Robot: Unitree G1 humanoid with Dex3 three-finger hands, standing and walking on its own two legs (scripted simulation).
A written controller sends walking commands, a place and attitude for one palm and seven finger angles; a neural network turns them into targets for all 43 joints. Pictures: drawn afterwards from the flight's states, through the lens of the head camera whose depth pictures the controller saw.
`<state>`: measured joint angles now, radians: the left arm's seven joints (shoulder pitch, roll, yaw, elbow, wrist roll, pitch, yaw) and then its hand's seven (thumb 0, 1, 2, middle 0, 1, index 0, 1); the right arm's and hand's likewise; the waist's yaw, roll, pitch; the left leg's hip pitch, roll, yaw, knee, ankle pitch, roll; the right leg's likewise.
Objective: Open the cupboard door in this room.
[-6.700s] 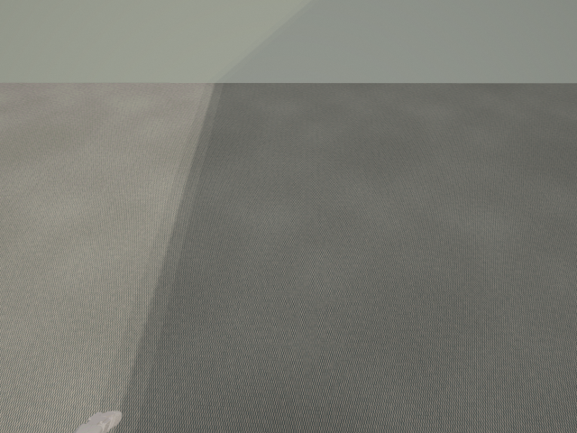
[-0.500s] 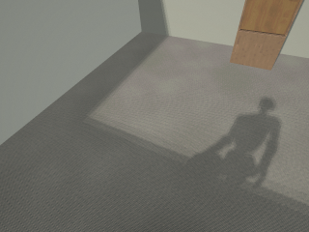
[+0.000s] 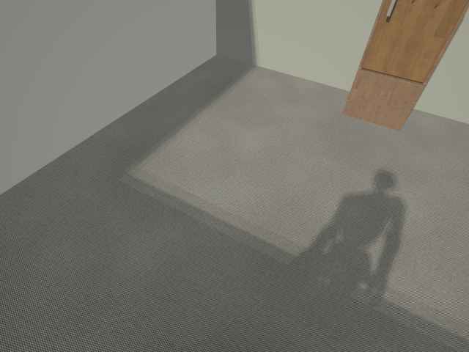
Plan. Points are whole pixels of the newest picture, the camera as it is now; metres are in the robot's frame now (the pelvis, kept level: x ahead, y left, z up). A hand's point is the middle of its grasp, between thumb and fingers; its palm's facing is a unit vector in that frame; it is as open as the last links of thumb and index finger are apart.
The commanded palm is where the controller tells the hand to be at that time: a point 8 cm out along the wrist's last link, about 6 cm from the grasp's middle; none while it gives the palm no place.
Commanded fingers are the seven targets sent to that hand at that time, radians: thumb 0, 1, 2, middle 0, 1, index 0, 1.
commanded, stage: stand and wait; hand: left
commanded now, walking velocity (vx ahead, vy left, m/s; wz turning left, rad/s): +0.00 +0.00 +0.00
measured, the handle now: (393, 0) +1.99 -0.79 +0.05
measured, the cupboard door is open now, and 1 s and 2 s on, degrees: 0 0 0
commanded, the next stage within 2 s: turn or walk to find it in 0.12 s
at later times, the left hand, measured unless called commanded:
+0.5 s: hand out of the picture -0.04 +0.17 -0.18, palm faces +0.06 -0.98 -0.19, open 7.4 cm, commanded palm none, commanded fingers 0.00 0.90 0.90 -0.20 -0.30 -0.20 -0.30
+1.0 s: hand out of the picture -0.01 +0.16 -0.18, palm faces +0.05 -0.98 -0.19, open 7.4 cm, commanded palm none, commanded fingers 0.00 0.90 0.90 -0.20 -0.30 -0.20 -0.30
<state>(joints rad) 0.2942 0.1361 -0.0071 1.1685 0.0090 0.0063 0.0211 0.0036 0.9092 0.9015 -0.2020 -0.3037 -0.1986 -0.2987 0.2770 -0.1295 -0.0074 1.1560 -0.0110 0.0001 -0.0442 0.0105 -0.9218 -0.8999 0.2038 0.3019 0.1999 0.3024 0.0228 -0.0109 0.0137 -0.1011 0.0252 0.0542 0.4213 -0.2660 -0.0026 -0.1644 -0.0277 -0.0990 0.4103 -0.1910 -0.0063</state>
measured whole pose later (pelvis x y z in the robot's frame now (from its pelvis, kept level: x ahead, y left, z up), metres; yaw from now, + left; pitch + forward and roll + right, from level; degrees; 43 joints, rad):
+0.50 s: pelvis -0.01 +0.00 +0.00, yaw +1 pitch -2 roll +1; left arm 0.31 0.13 0.00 1.15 0.02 0.00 0.03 0.00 0.91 0.90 -0.20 -0.30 -0.20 -0.30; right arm 0.32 -0.12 -0.02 1.15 -0.01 0.00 -0.03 0.00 -0.91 -0.90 0.20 0.30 0.20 0.30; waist 0.01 0.01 0.03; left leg -0.16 0.00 0.05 0.45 -0.25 0.01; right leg -0.24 -0.06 -0.10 0.47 -0.20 0.00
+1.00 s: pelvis +0.00 -0.01 +0.00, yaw +0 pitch -2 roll +0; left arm 0.28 0.15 0.01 1.14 0.01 -0.02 0.03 0.00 0.91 0.90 -0.20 -0.30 -0.20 -0.30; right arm 0.30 -0.15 -0.02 1.14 -0.01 -0.01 -0.04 0.00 -0.91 -0.90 0.20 0.30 0.20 0.30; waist 0.01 0.01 0.03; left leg -0.13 0.03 0.05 0.41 -0.25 -0.02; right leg -0.20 -0.02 -0.11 0.43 -0.19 -0.03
